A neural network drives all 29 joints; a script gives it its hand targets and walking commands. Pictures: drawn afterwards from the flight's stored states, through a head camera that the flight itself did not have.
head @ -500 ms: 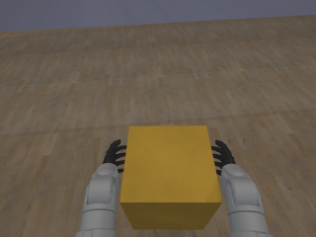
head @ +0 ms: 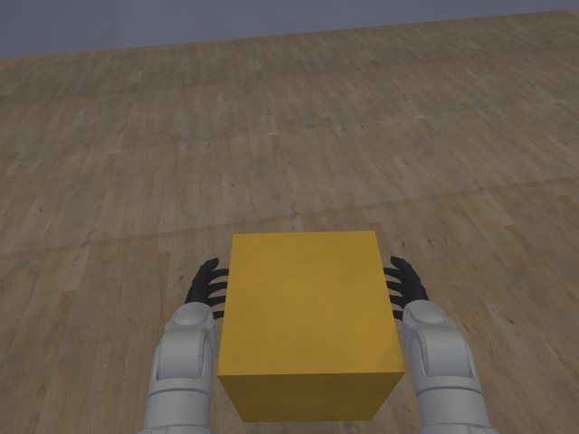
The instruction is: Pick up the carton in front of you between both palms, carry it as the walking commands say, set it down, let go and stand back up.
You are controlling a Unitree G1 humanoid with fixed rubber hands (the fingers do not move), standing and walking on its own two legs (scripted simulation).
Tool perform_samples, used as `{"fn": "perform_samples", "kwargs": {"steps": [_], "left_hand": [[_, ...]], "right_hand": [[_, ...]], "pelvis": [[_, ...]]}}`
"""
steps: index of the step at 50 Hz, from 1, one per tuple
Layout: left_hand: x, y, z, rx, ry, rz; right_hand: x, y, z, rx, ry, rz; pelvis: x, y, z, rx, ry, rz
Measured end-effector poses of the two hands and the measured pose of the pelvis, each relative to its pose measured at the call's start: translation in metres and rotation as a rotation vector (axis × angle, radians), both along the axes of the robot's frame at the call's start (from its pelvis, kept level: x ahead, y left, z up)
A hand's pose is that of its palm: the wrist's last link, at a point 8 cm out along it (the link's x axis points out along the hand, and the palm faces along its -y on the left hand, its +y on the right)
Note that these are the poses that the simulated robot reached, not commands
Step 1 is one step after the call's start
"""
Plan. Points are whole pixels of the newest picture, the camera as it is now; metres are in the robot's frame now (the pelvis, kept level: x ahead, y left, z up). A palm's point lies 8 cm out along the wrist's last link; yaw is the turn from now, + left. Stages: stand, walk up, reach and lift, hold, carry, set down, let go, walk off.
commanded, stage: hold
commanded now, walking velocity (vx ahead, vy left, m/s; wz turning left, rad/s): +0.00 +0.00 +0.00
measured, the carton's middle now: (305, 331) +0.28 +0.01 -0.04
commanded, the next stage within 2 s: set down in 0.82 s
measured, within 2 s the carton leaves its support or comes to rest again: neither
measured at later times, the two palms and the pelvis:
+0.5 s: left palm (193, 296) +0.29 +0.17 +0.04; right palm (411, 311) +0.27 -0.13 +0.05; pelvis -0.01 +0.04 +0.00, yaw -4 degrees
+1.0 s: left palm (205, 284) +0.31 +0.16 +0.04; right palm (412, 295) +0.30 -0.14 +0.04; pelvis +0.01 +0.02 +0.00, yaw -4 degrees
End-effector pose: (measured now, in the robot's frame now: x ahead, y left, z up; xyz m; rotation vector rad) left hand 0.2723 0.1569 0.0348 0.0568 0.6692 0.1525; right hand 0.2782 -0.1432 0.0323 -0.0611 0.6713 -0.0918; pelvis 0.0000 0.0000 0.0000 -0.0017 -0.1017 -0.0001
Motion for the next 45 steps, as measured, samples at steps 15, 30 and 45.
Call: {"fn": "perform_samples", "kwargs": {"steps": [15,30,45], "left_hand": [[0.011,-0.002,0.008,-0.025,-0.014,-0.083],[0.022,0.009,0.010,-0.031,-0.011,-0.083],[0.034,0.000,0.009,-0.025,-0.002,-0.080]], "right_hand": [[-0.016,-0.001,0.012,0.000,-0.013,-0.100],[-0.007,0.010,0.014,-0.002,-0.010,-0.105],[0.007,0.001,0.012,0.001,-0.001,-0.101]], "pelvis": [[-0.011,0.023,-0.002,-0.001,-0.049,-0.066],[-0.003,0.036,-0.001,-0.001,-0.042,-0.075],[0.010,0.026,0.001,0.003,-0.022,-0.069]]}}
